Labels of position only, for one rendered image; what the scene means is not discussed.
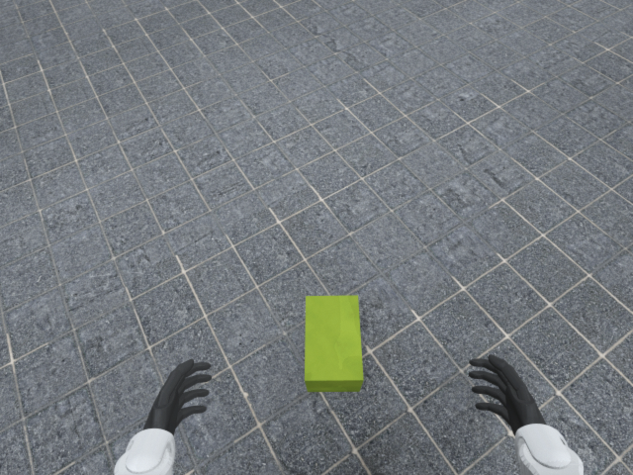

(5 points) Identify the right robot hand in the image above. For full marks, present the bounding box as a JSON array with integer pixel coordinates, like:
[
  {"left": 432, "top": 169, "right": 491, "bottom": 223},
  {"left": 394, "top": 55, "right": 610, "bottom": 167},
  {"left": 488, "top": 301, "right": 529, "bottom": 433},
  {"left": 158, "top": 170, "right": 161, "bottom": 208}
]
[{"left": 469, "top": 354, "right": 546, "bottom": 436}]

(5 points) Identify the carton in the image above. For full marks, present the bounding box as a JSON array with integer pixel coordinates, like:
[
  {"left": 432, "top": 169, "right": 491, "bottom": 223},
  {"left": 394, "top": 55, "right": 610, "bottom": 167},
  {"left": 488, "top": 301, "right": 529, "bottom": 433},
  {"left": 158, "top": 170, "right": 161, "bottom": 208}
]
[{"left": 305, "top": 295, "right": 364, "bottom": 392}]

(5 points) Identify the right robot forearm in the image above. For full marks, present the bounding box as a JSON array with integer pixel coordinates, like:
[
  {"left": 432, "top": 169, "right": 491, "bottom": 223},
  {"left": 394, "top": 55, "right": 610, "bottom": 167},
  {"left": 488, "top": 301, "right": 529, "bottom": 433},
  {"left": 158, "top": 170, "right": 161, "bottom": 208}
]
[{"left": 514, "top": 424, "right": 584, "bottom": 475}]

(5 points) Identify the left robot forearm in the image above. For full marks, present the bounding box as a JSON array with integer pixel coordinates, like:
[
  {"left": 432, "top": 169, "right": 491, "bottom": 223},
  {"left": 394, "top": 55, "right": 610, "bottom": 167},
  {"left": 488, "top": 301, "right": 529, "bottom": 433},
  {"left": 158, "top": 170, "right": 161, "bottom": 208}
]
[{"left": 114, "top": 428, "right": 175, "bottom": 475}]

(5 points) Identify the left robot hand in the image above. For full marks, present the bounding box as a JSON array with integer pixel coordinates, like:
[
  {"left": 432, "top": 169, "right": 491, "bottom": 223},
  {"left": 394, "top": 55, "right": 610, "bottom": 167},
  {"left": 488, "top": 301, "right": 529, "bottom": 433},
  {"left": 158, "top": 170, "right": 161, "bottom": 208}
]
[{"left": 143, "top": 359, "right": 212, "bottom": 436}]

